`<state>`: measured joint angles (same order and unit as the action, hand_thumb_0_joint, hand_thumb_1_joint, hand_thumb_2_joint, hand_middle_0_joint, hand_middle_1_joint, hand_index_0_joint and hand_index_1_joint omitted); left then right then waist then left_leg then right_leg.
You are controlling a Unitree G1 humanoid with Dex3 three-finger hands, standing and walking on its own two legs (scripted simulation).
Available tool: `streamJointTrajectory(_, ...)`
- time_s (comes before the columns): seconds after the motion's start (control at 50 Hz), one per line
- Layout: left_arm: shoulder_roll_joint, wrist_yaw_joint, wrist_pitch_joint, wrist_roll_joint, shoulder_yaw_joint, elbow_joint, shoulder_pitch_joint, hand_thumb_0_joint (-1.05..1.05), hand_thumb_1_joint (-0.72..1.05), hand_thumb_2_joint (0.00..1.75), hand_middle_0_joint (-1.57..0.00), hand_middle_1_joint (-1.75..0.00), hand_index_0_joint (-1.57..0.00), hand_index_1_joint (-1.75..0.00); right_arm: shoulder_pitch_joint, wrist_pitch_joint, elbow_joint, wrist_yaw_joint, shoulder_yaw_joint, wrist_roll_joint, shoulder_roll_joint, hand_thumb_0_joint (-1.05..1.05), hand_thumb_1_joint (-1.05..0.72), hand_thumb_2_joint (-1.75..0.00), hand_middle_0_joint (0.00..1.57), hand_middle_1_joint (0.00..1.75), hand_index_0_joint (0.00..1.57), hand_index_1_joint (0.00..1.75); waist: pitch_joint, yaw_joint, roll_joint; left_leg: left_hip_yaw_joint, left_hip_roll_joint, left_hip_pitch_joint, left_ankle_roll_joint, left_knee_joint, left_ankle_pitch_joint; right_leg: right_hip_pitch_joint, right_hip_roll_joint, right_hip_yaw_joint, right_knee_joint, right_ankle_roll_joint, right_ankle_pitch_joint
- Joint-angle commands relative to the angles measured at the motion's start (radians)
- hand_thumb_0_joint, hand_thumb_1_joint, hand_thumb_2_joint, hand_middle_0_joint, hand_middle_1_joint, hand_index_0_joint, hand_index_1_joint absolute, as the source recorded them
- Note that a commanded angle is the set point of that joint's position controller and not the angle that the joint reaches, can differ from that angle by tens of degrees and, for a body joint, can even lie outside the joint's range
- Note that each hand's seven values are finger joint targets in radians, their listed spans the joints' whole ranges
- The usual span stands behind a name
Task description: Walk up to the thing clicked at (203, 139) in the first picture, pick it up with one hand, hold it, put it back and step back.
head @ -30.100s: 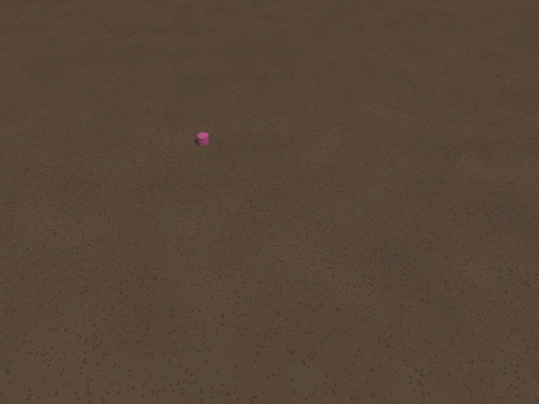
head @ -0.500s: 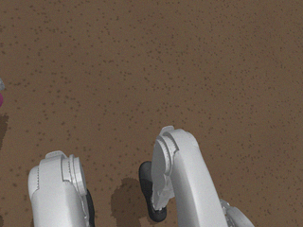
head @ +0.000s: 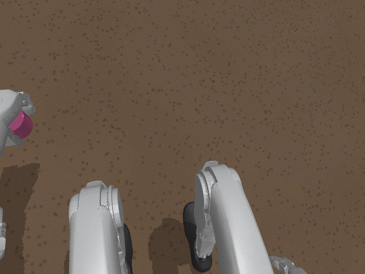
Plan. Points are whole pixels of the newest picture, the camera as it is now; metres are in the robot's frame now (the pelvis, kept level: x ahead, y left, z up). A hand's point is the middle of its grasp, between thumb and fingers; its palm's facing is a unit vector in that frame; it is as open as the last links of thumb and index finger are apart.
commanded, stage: lift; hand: left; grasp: from above
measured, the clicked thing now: (11, 122) +0.47 +0.32 -0.16
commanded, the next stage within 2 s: hold in 1.34 s
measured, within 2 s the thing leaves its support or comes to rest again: neither
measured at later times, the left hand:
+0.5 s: hand out of the picture +0.38 +0.30 +0.06, palm faces -0.41 -0.09 -0.91, open 8.6 cm
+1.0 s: hand out of the picture +0.35 +0.26 +0.23, palm faces -0.45 -0.10 -0.89, open 8.7 cm
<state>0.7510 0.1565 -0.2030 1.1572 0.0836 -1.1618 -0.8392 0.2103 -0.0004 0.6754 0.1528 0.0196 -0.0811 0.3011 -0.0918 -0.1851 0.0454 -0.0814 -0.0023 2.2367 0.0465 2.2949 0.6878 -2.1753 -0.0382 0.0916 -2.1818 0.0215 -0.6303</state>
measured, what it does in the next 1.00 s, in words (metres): rises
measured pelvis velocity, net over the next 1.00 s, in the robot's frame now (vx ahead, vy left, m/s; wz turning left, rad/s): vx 0.04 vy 0.00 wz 0.08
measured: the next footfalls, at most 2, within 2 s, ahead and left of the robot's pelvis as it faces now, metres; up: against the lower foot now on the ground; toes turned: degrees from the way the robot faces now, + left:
none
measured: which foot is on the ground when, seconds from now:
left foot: down 0.00-1.00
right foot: down 0.00-1.00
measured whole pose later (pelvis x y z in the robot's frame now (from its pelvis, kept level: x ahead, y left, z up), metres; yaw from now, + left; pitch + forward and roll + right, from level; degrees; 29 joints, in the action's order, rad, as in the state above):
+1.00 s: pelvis +0.04 +0.00 +0.31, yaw +4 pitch +16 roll -2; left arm 0.45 0.13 -0.03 0.99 -0.15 -0.85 -0.36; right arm 0.24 -0.03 0.74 -0.05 -0.03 0.04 0.24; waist -0.14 -0.07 0.04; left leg 0.00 -0.03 0.97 0.02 1.18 0.49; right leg -0.97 0.00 0.03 -1.12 0.01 -0.43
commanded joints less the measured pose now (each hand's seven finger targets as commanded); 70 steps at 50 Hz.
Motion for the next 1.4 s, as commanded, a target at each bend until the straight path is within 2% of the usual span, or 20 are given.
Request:
streamJointTrajectory(0.0,0.278,-0.006,0.002,-0.045,0.044,0.243,-0.242,0.00,0.65,0.70,-0.97,-0.78,-1.01,-0.74,0.188,0.007,-0.040,-0.024,-0.095,0.023,0.236,0.00,-0.92,-0.91,0.20,0.30,0.20,0.30,-0.723,0.018,0.231,0.010,0.014,-0.555,-0.008,-0.353,-0.174,0.394,0.047,0.024,0.241,-0.061,0.172)
streamJointTrajectory(0.04,0.275,-0.012,0.000,-0.056,0.050,0.297,-0.228,0.00,0.60,0.71,-0.94,-0.78,-0.98,-0.74,0.177,0.011,-0.050,-0.035,-0.104,0.030,0.240,0.00,-0.92,-0.91,0.20,0.30,0.20,0.30,-0.711,0.029,0.217,-0.001,0.017,-0.567,-0.008,-0.382,-0.132,0.394,0.043,0.020,0.266,-0.063,0.140)
streamJointTrajectory(0.08,0.226,-0.023,0.000,-0.074,0.024,0.335,-0.207,0.00,0.59,0.69,-0.93,-0.77,-0.97,-0.73,0.162,0.010,-0.062,-0.044,-0.106,0.037,0.230,0.00,-0.92,-0.91,0.20,0.30,0.20,0.30,-0.694,0.026,0.219,-0.018,0.014,-0.597,-0.010,-0.432,-0.091,0.394,0.046,0.022,0.289,-0.062,0.115)
streamJointTrajectory(0.12,0.233,-0.028,0.003,-0.087,0.027,0.398,-0.186,0.00,0.58,0.68,-0.91,-0.79,-0.95,-0.74,0.161,0.010,-0.070,-0.054,-0.111,0.049,0.224,0.00,-0.92,-0.91,0.20,0.30,0.20,0.30,-0.732,0.044,0.236,-0.020,0.010,-0.641,-0.008,-0.483,-0.077,0.446,0.049,0.017,0.313,-0.054,0.126)
streamJointTrajectory(0.22,0.201,-0.030,0.031,-0.131,0.024,0.520,-0.119,0.00,0.56,0.72,-0.90,-0.81,-0.94,-0.77,0.133,0.013,-0.084,-0.081,-0.120,0.067,0.210,0.00,-0.92,-0.91,0.20,0.30,0.20,0.30,-0.747,0.055,0.214,-0.029,0.007,-0.755,-0.011,-0.564,-0.103,0.537,0.048,0.008,0.391,-0.048,0.151)
streamJointTrajectory(0.34,0.194,-0.030,0.085,-0.147,0.030,0.592,-0.066,0.00,0.56,0.77,-0.88,-0.86,-0.93,-0.81,0.095,0.018,-0.091,-0.121,-0.122,0.087,0.186,0.00,-0.91,-0.90,0.20,0.30,0.20,0.30,-0.731,0.070,0.177,-0.017,0.007,-0.878,-0.011,-0.688,-0.108,0.692,0.049,-0.015,0.531,-0.041,0.148)
streamJointTrajectory(0.44,0.098,-0.056,0.130,-0.170,-0.034,0.574,0.081,0.00,0.54,0.78,-0.85,-0.90,-0.90,-0.85,0.069,0.016,-0.089,-0.148,-0.112,0.099,0.151,0.00,-0.91,-0.90,0.20,0.30,0.20,0.30,-0.661,0.074,0.108,0.019,0.008,-0.961,-0.008,-0.787,-0.158,0.862,0.056,-0.033,0.680,-0.040,0.169)
streamJointTrajectory(0.52,0.049,-0.087,0.148,-0.203,-0.066,0.625,0.166,0.00,0.53,0.78,-0.86,-0.87,-0.90,-0.83,0.046,0.005,-0.089,-0.174,-0.106,0.112,0.135,0.00,-0.91,-0.90,0.20,0.30,0.20,0.30,-0.573,0.082,0.077,0.015,0.001,-1.035,-0.011,-0.909,-0.110,0.968,0.059,-0.043,0.795,-0.038,0.136)
streamJointTrajectory(0.58,0.058,-0.089,0.144,-0.201,-0.063,0.655,0.165,0.00,0.52,0.76,-0.84,-0.87,-0.89,-0.83,0.033,-0.011,-0.081,-0.192,-0.098,0.117,0.118,0.00,-0.91,-0.90,0.20,0.30,0.20,0.30,-0.526,0.086,0.070,0.027,0.000,-1.091,-0.012,-0.972,-0.116,1.044,0.062,-0.056,0.870,-0.039,0.137)
streamJointTrajectory(0.64,0.015,-0.071,0.131,-0.189,-0.084,0.645,0.155,0.00,0.52,0.74,-0.83,-0.88,-0.88,-0.83,0.038,-0.027,-0.066,-0.206,-0.092,0.119,0.109,0.00,-0.91,-0.90,0.20,0.30,0.20,0.30,-0.492,0.083,0.080,0.015,-0.005,-1.182,-0.019,-1.042,-0.152,1.082,0.064,-0.058,0.922,-0.041,0.166)
streamJointTrajectory(0.66,0.028,-0.058,0.129,-0.184,-0.067,0.636,0.168,0.00,0.50,0.73,-0.81,-0.88,-0.86,-0.83,0.038,-0.032,-0.061,-0.208,-0.093,0.120,0.111,0.00,-0.91,-0.90,0.20,0.30,0.20,0.30,-0.491,0.096,0.080,0.009,-0.008,-1.221,-0.022,-1.070,-0.159,1.105,0.064,-0.058,0.942,-0.041,0.169)
streamJointTrajectory(0.74,-0.028,-0.016,0.131,-0.159,-0.107,0.578,0.169,0.00,0.50,0.71,-0.80,-0.88,-0.86,-0.83,0.045,-0.047,-0.044,-0.212,-0.092,0.121,0.102,0.00,-0.91,-0.90,0.20,0.30,0.20,0.30,-0.420,0.094,0.078,0.008,-0.009,-1.308,-0.029,-1.177,-0.165,1.182,0.069,-0.065,1.048,-0.042,0.171)
streamJointTrajectory(0.8,-0.037,0.008,0.145,-0.154,-0.112,0.532,0.199,0.00,0.49,0.72,-0.79,-0.90,-0.84,-0.84,0.038,-0.054,-0.038,-0.209,-0.097,0.121,0.104,0.00,-0.90,-0.90,0.20,0.30,0.20,0.30,-0.392,0.108,0.069,0.009,-0.004,-1.364,-0.033,-1.248,-0.157,1.250,0.075,-0.074,1.124,-0.042,0.155)
streamJointTrajectory(0.82,-0.074,0.011,0.151,-0.157,-0.141,0.528,0.193,0.00,0.51,0.72,-0.80,-0.90,-0.86,-0.84,0.039,-0.055,-0.036,-0.209,-0.098,0.122,0.098,0.00,-0.90,-0.90,0.20,0.30,0.20,0.30,-0.375,0.101,0.064,0.018,-0.002,-1.379,-0.035,-1.265,-0.169,1.270,0.075,-0.079,1.150,-0.044,0.160)
streamJointTrajectory(0.86,-0.070,0.020,0.164,-0.164,-0.137,0.492,0.197,0.00,0.53,0.73,-0.82,-0.90,-0.88,-0.84,0.035,-0.059,-0.030,-0.210,-0.098,0.123,0.101,0.00,-0.91,-0.90,0.20,0.30,0.20,0.30,-0.350,0.104,0.050,0.019,-0.001,-1.410,-0.036,-1.303,-0.171,1.310,0.078,-0.081,1.192,-0.040,0.159)
streamJointTrajectory(1.0,-0.124,0.021,0.176,-0.170,-0.189,0.473,0.168,0.00,0.51,0.71,-0.81,-0.88,-0.87,-0.82,0.071,-0.065,-0.018,-0.215,-0.102,0.123,0.095,0.00,-0.91,-0.90,0.20,0.30,0.20,0.30,-0.353,0.107,0.027,0.048,-0.001,-1.576,-0.041,-1.387,-0.370,1.445,0.082,-0.080,1.288,-0.045,0.318)
streamJointTrajectory(1.1,-0.119,0.063,0.210,-0.164,-0.165,0.462,0.169,0.00,0.48,0.69,-0.78,-0.88,-0.84,-0.82,0.081,-0.054,-0.016,-0.212,-0.101,0.120,0.091,0.00,-0.90,-0.90,0.20,0.30,0.20,0.30,-0.342,0.126,0.025,0.058,0.002,-1.647,-0.044,-1.449,-0.456,1.543,0.079,-0.084,1.354,-0.048,0.392)
streamJointTrajectory(1.16,-0.134,0.060,0.230,-0.162,-0.178,0.416,0.185,0.00,0.46,0.70,-0.78,-0.84,-0.83,-0.79,0.076,-0.045,-0.018,-0.209,-0.104,0.120,0.096,0.00,-0.90,-0.90,0.20,0.30,0.20,0.30,-0.298,0.121,-0.001,0.065,0.003,-1.672,-0.044,-1.492,-0.461,1.574,0.078,-0.084,1.390,-0.045,0.400)
streamJointTrajectory(1.28,-0.148,0.018,0.226,-0.184,-0.195,0.478,0.180,0.00,0.49,0.70,-0.81,-0.82,-0.86,-0.78,0.068,-0.039,-0.029,-0.209,-0.109,0.124,0.092,0.00,-0.90,-0.90,0.20,0.30,0.20,0.30,-0.309,0.140,-0.001,0.078,0.011,-1.756,-0.039,-1.553,-0.515,1.675,0.073,-0.097,1.468,-0.039,0.452)
streamJointTrajectory(1.38,-0.151,0.008,0.221,-0.188,-0.198,0.497,0.180,0.00,0.50,0.75,-0.82,-0.86,-0.86,-0.81,0.067,-0.036,-0.035,-0.211,-0.110,0.126,0.092,0.00,-0.90,-0.90,0.20,0.30,0.20,0.30,-0.298,0.135,-0.017,0.086,0.013,-1.802,-0.038,-1.595,-0.540,1.728,0.071,-0.100,1.514,-0.035,0.483)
